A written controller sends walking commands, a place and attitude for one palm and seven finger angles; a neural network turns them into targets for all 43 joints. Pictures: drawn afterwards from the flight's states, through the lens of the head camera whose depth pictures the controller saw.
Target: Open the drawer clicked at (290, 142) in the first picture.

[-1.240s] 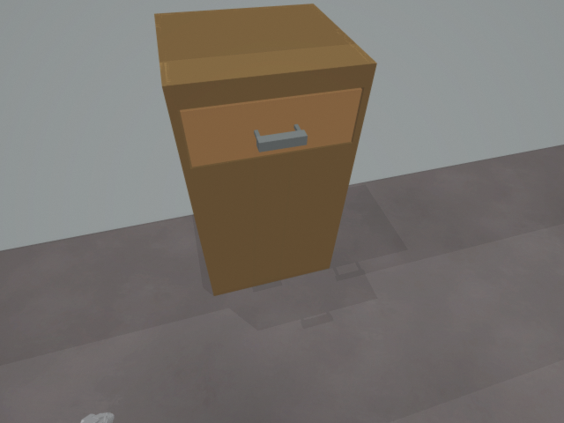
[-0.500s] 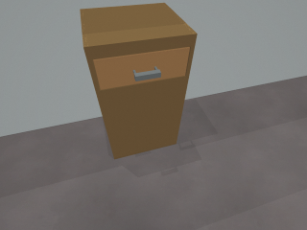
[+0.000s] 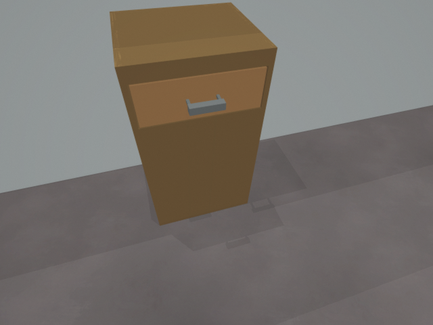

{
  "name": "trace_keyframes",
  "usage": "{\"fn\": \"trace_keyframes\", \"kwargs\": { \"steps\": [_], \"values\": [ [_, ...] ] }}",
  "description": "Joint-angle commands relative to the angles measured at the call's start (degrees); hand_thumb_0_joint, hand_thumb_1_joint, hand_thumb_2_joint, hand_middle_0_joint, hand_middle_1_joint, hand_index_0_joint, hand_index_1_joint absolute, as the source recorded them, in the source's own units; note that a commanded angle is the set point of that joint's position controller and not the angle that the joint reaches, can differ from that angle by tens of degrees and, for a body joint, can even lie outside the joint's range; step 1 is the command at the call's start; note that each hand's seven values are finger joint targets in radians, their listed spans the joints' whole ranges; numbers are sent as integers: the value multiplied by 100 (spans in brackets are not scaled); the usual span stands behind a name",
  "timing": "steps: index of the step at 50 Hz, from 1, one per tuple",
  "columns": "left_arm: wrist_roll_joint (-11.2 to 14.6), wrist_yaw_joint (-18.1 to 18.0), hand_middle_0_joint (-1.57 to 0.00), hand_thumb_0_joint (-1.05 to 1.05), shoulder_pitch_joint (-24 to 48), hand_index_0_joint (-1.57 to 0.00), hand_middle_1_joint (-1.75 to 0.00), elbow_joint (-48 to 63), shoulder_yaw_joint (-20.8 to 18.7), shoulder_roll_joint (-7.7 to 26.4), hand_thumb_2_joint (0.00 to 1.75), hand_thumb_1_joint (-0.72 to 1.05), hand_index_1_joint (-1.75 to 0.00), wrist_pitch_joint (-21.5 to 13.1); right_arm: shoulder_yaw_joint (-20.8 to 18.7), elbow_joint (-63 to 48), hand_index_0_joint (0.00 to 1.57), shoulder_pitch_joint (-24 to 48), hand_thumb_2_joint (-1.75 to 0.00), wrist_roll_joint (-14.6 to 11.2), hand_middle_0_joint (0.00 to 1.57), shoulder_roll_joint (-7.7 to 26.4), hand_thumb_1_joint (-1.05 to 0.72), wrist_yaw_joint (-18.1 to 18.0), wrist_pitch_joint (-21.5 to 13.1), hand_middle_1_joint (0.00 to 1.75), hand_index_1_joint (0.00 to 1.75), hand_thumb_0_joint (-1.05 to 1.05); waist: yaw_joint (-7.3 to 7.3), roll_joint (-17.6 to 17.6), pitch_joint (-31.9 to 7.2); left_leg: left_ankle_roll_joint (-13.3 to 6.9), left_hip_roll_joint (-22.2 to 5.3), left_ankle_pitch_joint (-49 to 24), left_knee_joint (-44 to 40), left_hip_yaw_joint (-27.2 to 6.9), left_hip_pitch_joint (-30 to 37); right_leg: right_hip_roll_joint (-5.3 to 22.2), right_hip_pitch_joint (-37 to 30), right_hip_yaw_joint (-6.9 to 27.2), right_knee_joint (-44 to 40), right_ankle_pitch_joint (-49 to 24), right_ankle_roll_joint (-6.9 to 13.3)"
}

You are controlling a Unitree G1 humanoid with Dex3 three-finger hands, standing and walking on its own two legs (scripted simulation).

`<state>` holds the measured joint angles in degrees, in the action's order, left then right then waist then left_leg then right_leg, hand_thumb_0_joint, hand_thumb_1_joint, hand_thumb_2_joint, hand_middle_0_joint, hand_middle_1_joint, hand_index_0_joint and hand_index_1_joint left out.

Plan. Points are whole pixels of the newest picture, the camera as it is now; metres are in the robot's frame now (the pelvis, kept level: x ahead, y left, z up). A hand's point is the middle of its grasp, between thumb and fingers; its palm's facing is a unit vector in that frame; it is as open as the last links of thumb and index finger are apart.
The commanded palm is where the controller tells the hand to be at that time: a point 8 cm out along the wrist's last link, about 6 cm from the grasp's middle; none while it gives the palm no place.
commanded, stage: look at it before walking up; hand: left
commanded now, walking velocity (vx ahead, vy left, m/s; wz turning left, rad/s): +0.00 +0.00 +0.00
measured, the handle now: (205, 103) +0.77 +0.08 -0.03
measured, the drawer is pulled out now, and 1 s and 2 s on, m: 0.00 0.00 0.00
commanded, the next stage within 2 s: walk to a spot facing it in 0.20 s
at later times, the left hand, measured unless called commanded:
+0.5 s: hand out of the picture +0.08 +0.23 -0.17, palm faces -0.06 -0.95 -0.31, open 7.4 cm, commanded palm none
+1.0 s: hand out of the picture +0.07 +0.14 -0.16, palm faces -0.25 -0.93 -0.26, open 7.4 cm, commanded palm none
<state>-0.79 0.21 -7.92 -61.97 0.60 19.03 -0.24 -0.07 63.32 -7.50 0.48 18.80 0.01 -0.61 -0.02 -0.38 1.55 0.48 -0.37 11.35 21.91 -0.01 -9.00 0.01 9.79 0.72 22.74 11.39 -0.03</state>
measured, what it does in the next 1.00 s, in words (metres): lifts its left foot, turning right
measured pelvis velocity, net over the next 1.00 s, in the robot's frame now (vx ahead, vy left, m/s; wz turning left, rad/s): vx -0.02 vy -0.04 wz -0.33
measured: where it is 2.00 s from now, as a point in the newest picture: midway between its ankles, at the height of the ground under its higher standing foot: outside the picture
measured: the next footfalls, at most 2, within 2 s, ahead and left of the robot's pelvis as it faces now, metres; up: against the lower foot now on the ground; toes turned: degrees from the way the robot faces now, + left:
left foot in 1.28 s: +0.06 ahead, +0.11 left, +0.00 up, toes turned -31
right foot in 1.78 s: -0.11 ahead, -0.09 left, +0.00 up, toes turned -54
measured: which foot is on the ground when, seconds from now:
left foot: down 0.00-0.72, up 0.74-1.00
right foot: down 0.00-1.00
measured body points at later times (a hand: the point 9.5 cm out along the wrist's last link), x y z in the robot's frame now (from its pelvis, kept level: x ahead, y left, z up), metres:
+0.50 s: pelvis +0.00 +0.00 +0.00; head +0.02 +0.00 +0.44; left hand +0.08 +0.28 -0.14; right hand +0.08 -0.29 -0.14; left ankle +0.01 +0.13 -0.74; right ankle +0.01 -0.12 -0.74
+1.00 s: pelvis -0.02 -0.04 +0.00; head +0.02 -0.07 +0.44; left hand +0.08 +0.19 -0.14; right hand +0.00 -0.31 -0.15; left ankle +0.01 +0.13 -0.66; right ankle -0.01 -0.11 -0.74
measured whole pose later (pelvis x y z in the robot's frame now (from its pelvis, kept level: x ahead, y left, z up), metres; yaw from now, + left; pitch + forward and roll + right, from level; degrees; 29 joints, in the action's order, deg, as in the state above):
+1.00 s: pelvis -0.02 -0.04 +0.00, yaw -19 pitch +2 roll +2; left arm -0.9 0.1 -16.6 -53.5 -2.6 10.9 1.6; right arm -3.8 53.6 -6.6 0.9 13.6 -1.3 3.1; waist -2.1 0.4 3.9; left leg 4.0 -2.6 19.9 61.4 -1.2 -27.7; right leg -5.2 16.9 5.2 27.1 11.1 4.9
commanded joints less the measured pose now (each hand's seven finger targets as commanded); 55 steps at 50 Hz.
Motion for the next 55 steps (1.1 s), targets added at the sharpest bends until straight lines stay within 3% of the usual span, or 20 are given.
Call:
{"fn": "trace_keyframes", "kwargs": {
  "steps": [1, 16, 17, 20, 24, 27, 28, 29, 30, 31, 32, 34, 35, 36, 37, 38, 39, 42, 45, 55],
  "values": [
    [13, -93, -20, 0, 245, -20, -30, 358, -260, 1152, 90, 90, -30, -128, -196, -336, 20, 260, -90, 7, 20, 1166, -90, -71, -140, 30, 30, 0, 12, 83, -386, -197, -633, -654, -409, -559, 163, 654, -105, 560, -397, -622, 144],
    [15, -89, -20, 0, 272, -20, -30, 349, -270, 1212, 90, 90, -30, -134, -193, -339, 20, 326, -90, 4, 20, 1195, -90, -85, -127, 30, 30, 0, 16, 32, -353, -173, -643, -760, -401, -480, 321, 661, -117, 630, -458, -886, 161],
    [12, -84, -20, 0, 263, -20, -30, 389, -282, 1170, 90, 90, -30, -105, -204, -345, 20, 286, -90, 11, 20, 1144, -90, -97, -117, 30, 30, 0, 25, 25, -324, -157, -660, -791, -305, -403, 350, 642, -29, 663, -388, -1027, 167],
    [19, -115, -20, 0, -74, -20, -30, 399, -222, 611, 90, 90, -30, 84, -131, -377, 20, -100, -90, 23, 20, 510, -90, -139, 7, 30, 30, 0, 50, 2, -326, -54, -689, -865, 34, -113, 360, 610, 215, 762, -34, -1453, 110],
    [-13, -80, -20, 0, -175, -20, -30, 690, -325, 628, 90, 90, -30, 206, -287, -676, 20, -199, -90, 30, 20, 638, -90, -184, 108, 30, 30, 0, 69, 83, -234, -135, -900, -598, 215, -53, 330, 397, 750, 803, 485, -1347, 106],
    [-19, -24, -20, 0, -273, -20, -30, 884, -376, 502, 90, 90, -30, 266, -391, -904, 20, -113, -90, 41, 20, 748, -90, -191, 137, 30, 30, 0, 28, 525, -109, -350, -1297, -257, 25, -268, 143, 94, 1133, 587, 1202, -775, 29],
    [-18, -8, -20, 0, -347, -20, -30, 935, -393, 430, 90, 90, -30, 284, -431, -974, 20, -70, -90, 38, 20, 783, -90, -186, 136, 30, 30, 0, -10, 768, -125, -517, -1560, -352, -99, -403, 39, -9, 1170, 420, 1716, -216, -9],
    [-25, 11, -20, 0, -395, -20, -30, 992, -416, 337, 90, 90, -30, 313, -462, -1021, 20, -29, -90, 45, 20, 797, -90, -181, 118, 30, 30, 0, -36, 1082, -104, -748, -1877, -616, -270, -507, -90, -73, 1236, 173, 2398, 891, -80],
    [-25, 23, -20, 0, -443, -20, -30, 1053, -446, 259, 90, 90, -30, 339, -471, -1093, 20, 43, -90, 56, 20, 773, -90, -174, 104, 30, 30, 0, -61, 1254, -73, -948, -2071, -845, -367, -527, -192, 2, 1290, 29, 2909, 1556, -132],
    [-26, 37, -20, 0, -478, -20, -30, 1099, -478, 225, 90, 90, -30, 343, -482, -1167, 20, 123, -90, 63, 20, 725, -90, -176, 93, 30, 30, 0, -96, 1238, -68, -1011, -2148, -1037, -289, -423, -322, 154, 1208, 68, 3019, 1728, -131],
    [-15, 52, -20, 0, -645, -20, -30, 1118, -504, 191, 90, 90, -30, 338, -500, -1249, 20, 295, -90, 77, 20, 703, -90, -175, 97, 30, 30, 0, -222, 1218, -64, -942, -2154, -1110, -50, -210, -468, 295, 992, 97, 2801, 1697, -98],
    [-44, 74, -20, 0, -1243, -20, -30, 995, -553, 175, 90, 90, -30, 261, -525, -1312, 20, 444, -90, 76, 20, 638, -90, -166, 137, 30, 30, 0, -518, 617, -241, -453, -1698, -763, 1220, 373, -745, 254, 202, -47, 1373, 612, -69],
    [-104, 29, -20, 0, -1465, -20, -30, 970, -634, 591, 90, 90, -30, 163, -492, -1360, 20, 275, -90, 34, 20, 321, -90, -141, 204, 30, 30, 0, -581, -989, -221, 62, -892, 666, 2763, 847, -1306, 862, -34, 1156, -122, -476, 86],
    [-111, -62, -20, 0, -1371, -20, -30, 1047, -711, 1127, 90, 90, -30, 111, -407, -1563, 20, 140, -90, 33, 20, -76, -90, -118, 218, 30, 30, 0, -387, -2366, -68, 307, -95, 2362, 4100, 600, -2492, 2016, -20, 3286, -706, -1832, 588],
    [-34, -130, -20, 0, -1398, -20, -30, 1091, -691, 972, 90, 90, -30, 145, -440, -1556, 20, 185, -90, 18, 20, 121, -90, -144, 263, 30, 30, 0, -411, -1546, -180, 187, -236, 2165, 4431, -157, -2279, 2014, 98, 3016, -760, -1506, 848],
    [-37, -154, -20, 0, -1086, -20, -30, 1167, -697, 770, 90, 90, -30, 136, -466, -1515, 20, 184, -90, 10, 20, 88, -90, -124, 254, 30, 30, 0, -254, -1213, -119, 156, -380, 1746, 4502, -173, -2299, 1753, 213, 2729, -725, -1011, 936],
    [-34, -140, -20, 0, -849, -20, -30, 1232, -688, 690, 90, 90, -30, 127, -462, -1447, 20, 253, -90, 15, 20, 90, -90, -116, 232, 30, 30, 0, -211, -951, -67, 191, -424, 1493, 4611, -217, -2371, 1565, 272, 2704, -618, -777, 961],
    [1, -120, -20, 0, -854, -20, -30, 1247, -629, 417, 90, 90, -30, 50, -463, -1362, 20, 205, -90, 54, 20, 9, -90, -122, 218, 30, 30, 0, -152, -330, -253, 299, -379, 966, 4414, -221, -2277, 1245, 26, 2235, -387, -1542, 931],
    [4, -117, -20, 0, -1009, -20, -30, 1212, -659, 416, 90, 90, -30, 51, -460, -1328, 20, 100, -90, 52, 20, -84, -90, -140, 246, 30, 30, 0, -157, -396, -508, 358, -325, 825, 4247, -201, -2314, 1090, -292, 2090, -325, -1591, 842],
    [-54, -111, -20, 0, -1160, -20, -30, 1226, -727, 489, 90, 90, -30, 126, -428, -1643, 20, 489, -90, 8, 20, -91, -90, -200, 194, 30, 30, 0, -355, -672, -586, 328, -82, 1269, 2802, -245, -1889, 969, -417, 2788, -258, -1937, 1066]
  ]
}}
